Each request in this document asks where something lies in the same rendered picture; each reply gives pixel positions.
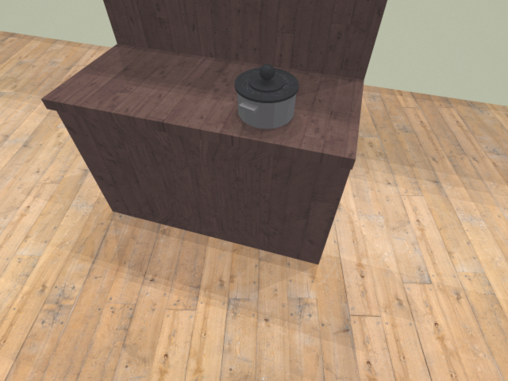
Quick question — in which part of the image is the table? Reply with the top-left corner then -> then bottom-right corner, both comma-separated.
41,0 -> 387,264

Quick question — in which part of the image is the knob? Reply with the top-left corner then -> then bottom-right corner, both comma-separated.
260,64 -> 275,80

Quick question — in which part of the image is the lid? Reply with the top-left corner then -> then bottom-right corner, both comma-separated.
234,68 -> 299,103

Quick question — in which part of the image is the pot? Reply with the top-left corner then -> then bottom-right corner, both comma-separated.
237,93 -> 296,129

